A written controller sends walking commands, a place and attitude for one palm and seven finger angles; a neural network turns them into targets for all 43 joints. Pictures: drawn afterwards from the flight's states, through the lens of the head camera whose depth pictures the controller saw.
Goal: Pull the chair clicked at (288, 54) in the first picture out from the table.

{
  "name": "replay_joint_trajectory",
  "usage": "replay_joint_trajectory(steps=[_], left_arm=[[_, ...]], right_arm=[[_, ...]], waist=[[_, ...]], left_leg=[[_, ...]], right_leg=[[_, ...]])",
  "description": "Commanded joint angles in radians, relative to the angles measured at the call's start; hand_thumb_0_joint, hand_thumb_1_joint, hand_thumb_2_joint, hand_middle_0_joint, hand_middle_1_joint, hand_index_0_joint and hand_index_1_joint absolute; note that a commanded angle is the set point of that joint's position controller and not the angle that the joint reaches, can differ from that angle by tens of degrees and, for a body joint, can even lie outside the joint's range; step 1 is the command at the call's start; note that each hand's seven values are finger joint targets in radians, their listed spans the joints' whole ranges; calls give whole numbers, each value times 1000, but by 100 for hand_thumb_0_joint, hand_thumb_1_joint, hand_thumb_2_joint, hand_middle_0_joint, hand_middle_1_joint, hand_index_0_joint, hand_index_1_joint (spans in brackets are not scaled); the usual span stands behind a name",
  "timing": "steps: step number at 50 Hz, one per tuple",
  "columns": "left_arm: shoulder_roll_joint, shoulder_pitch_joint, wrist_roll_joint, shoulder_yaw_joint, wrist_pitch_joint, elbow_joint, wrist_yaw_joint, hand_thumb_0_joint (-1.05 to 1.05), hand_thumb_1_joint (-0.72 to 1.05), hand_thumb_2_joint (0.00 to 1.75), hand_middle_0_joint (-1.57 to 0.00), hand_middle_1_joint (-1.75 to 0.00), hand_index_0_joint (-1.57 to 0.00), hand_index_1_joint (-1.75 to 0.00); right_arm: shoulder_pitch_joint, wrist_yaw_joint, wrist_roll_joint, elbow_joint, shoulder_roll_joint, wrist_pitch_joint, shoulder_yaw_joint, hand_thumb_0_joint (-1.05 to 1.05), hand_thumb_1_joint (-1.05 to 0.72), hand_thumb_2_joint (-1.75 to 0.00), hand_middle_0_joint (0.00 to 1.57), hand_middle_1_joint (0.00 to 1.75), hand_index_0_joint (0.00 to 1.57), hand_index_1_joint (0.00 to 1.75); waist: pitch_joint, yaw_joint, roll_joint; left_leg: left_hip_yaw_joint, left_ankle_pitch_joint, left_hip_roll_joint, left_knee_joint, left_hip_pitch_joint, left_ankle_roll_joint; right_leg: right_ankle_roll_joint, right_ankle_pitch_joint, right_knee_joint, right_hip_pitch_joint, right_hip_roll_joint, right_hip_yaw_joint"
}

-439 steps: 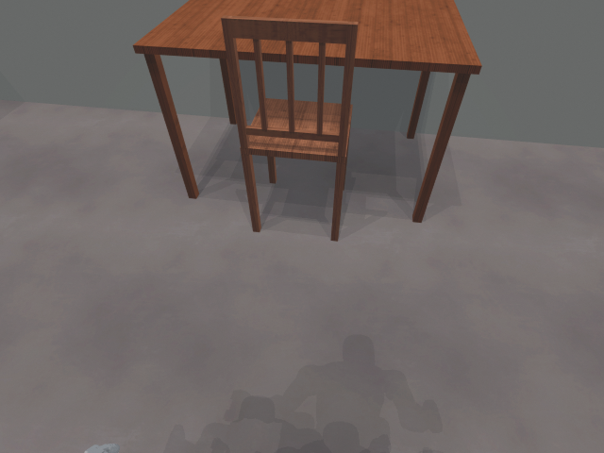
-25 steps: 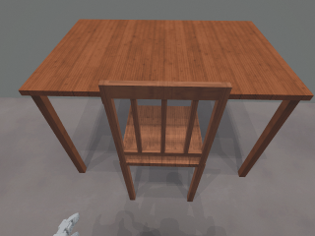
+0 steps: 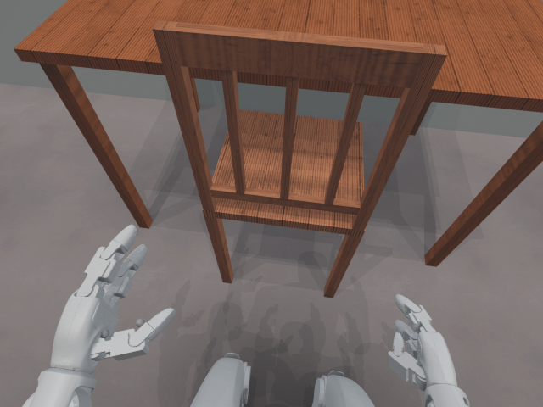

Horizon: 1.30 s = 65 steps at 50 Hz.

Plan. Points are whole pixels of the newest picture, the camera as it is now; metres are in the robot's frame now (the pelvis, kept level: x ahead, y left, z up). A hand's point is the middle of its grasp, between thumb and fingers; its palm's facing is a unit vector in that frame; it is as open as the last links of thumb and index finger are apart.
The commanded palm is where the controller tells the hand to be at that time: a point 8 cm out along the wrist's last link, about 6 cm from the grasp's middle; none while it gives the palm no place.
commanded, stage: raise the hand toward the chair's back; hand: left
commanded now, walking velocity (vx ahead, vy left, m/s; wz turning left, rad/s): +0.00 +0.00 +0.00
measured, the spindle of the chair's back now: (288, 146) +0.55 +0.03 +0.04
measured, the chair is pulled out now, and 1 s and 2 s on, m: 0.00 0.00 0.00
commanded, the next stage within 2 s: aim the fingers beside a spindle in 1.44 s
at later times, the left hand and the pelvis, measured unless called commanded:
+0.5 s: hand (129, 287) +0.25 +0.22 +0.06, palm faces -0.02 -1.00 -0.03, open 15.5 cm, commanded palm +0.23 +0.28 +0.06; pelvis +0.02 +0.03 +0.02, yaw -1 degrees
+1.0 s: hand (101, 269) +0.26 +0.25 +0.07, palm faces -0.02 -1.00 -0.05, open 16.9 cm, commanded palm +0.25 +0.31 +0.08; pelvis +0.02 +0.05 +0.03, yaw -1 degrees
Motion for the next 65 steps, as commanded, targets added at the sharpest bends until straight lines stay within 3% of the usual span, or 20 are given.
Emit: replay_joint_trajectory(steps=[1, 4, 6, 8, 9, 12, 17, 22, 27, 33, 39, 46, 51, 65], left_arm=[[165, -63, -41, 125, 70, -111, -56, 0, 11, 56, -12, -18, -12, -18], [149, -43, -61, 162, 104, -154, -18, 0, 4, 53, -11, -16, -11, -16], [160, -32, -51, 188, 90, -153, 14, 0, -1, 51, -11, -16, -11, -16], [134, -33, -34, 158, 57, -163, 31, 0, -6, 49, -10, -15, -10, -15], [123, -32, -31, 146, 41, -149, 34, 0, -8, 48, -10, -15, -10, -15], [117, -44, -20, 123, 3, -99, 22, 0, -15, 45, -10, -14, -10, -14], [134, -61, -34, 131, -34, -136, 6, 0, -27, 40, -8, -12, -8, -12], [126, -55, -34, 120, -27, -161, 20, 0, -38, 35, -7, -10, -7, -10], [126, -77, -14, 103, 5, -152, 23, 0, -50, 30, -6, -8, -6, -8], [136, -115, -10, 101, 32, -184, 17, 0, -50, 30, -6, -8, -6, -8], [143, -160, -11, 106, 55, -157, 10, 0, -50, 30, -6, -8, -6, -8], [182, -174, -25, 153, 64, -134, -1, 0, -50, 30, -6, -8, -6, -8], [174, -149, -27, 149, 62, -122, 0, 0, -50, 30, -6, -8, -6, -8], [173, -170, -27, 142, 30, -124, 12, 0, -50, 30, -6, -8, -6, -8]], right_arm=[[-15, -33, 22, -125, -146, -57, -78, 0, -90, -90, 20, 30, 20, 30], [-22, -33, 23, -129, -122, -49, -80, 0, -90, -90, 20, 30, 20, 30], [-24, -32, 18, -113, -112, -49, -84, 0, -90, -90, 20, 30, 20, 30], [-6, -27, 14, -102, -111, -52, -88, 0, -90, -90, 20, 30, 20, 30], [-1, -26, 12, -95, -112, -54, -91, 0, -90, -90, 20, 30, 20, 30], [2, -24, 10, -88, -130, -60, -95, 0, -90, -90, 20, 30, 20, 30], [24, -23, 9, -92, -151, -72, -100, 0, -90, -90, 20, 30, 20, 30], [33, -17, 5, -98, -158, -62, -98, 0, -90, -90, 20, 30, 20, 30], [35, -12, 5, -120, -167, -38, -88, 0, -90, -90, 20, 30, 20, 30], [42, -10, 4, -143, -172, -21, -77, 0, -90, -90, 20, 30, 20, 30], [43, -13, 6, -150, -178, -12, -67, 0, -90, -90, 20, 30, 20, 30], [52, -14, 8, -138, -184, -17, -66, 0, -90, -90, 20, 30, 20, 30], [58, -9, 8, -135, -184, -23, -72, 0, -90, -90, 20, 30, 20, 30], [62, -4, 8, -134, -187, -25, -76, 0, -90, -90, 20, 30, 20, 30]], waist=[[-245, -48, -43], [-264, -32, -94], [-260, -25, -75], [-237, -37, -61], [-223, -46, -82], [-177, -60, -67], [-237, -54, -7], [-244, -56, 22], [-199, -62, 39], [-213, -63, 57], [-187, -69, 48], [-206, -59, 46], [-213, -56, 48], [-199, -69, 39]], left_leg=[[26, 138, -41, -145, 61, 45], [22, 189, -43, -179, 77, 42], [20, 223, -40, -193, 92, 39], [21, 249, -38, -219, 123, 39], [21, 249, -38, -222, 124, 39], [23, 227, -40, -231, 127, 41], [20, 261, -40, -255, 208, 44], [7, 318, -37, -285, 280, 39], [-12, 287, -31, -318, 299, 30], [-36, 316, -23, -340, 350, 16], [-51, 251, -22, -362, 346, 8], [-56, 264, -23, -380, 358, 2], [-52, 326, -23, -379, 371, -2], [-24, 260, -32, -362, 331, 16]], right_leg=[[73, -24, -361, 268, -19, 296], [94, 93, -365, 339, -36, 293], [95, 175, -348, 350, -37, 280], [89, 220, -333, 327, -28, 247], [93, 234, -330, 318, -27, 241], [81, 170, -332, 262, -20, 222], [64, 200, -299, 249, -4, 173], [57, 276, -270, 224, 12, 117], [52, 228, -270, 185, 21, 91], [48, 227, -269, 175, 26, 76], [48, 175, -281, 157, 27, 71], [46, 179, -295, 188, 29, 71], [46, 211, -299, 203, 29, 69], [48, 194, -315, 212, 24, 89]])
